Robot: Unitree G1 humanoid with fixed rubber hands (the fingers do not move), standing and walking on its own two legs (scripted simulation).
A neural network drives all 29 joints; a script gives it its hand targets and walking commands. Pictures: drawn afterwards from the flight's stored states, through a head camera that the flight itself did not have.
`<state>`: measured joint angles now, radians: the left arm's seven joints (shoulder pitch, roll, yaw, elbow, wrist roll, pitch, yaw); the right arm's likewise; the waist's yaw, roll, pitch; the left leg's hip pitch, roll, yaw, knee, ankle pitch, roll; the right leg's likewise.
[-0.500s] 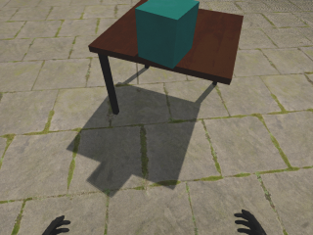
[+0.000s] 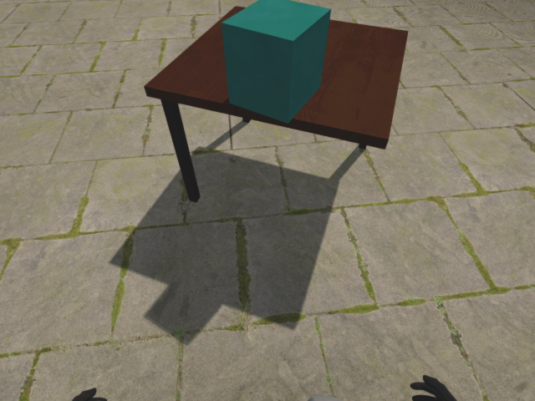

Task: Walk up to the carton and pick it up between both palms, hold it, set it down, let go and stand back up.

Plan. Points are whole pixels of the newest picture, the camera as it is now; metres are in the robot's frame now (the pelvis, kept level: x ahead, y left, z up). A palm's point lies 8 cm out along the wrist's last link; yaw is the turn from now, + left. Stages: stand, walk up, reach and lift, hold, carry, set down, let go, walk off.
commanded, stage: walk up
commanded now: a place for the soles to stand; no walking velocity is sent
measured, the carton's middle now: (277, 58) +1.02 -0.03 +0.00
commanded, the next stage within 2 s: none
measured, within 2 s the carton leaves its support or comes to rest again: neither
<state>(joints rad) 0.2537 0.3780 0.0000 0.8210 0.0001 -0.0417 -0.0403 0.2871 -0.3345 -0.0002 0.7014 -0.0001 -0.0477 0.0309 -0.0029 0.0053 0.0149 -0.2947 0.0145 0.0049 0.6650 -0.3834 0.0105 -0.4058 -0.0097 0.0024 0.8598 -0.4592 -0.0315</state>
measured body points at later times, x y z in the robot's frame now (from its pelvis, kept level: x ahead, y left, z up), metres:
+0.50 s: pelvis +0.14 -0.02 +0.02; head +0.13 -0.06 +0.47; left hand +0.15 +0.29 -0.06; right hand +0.23 -0.32 -0.10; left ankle +0.28 +0.11 -0.65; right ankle +0.07 -0.13 -0.72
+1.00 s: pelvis +0.34 +0.08 +0.03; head +0.35 +0.08 +0.48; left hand +0.39 +0.41 -0.07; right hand +0.39 -0.24 -0.07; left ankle +0.37 +0.11 -0.72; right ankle +0.34 -0.07 -0.69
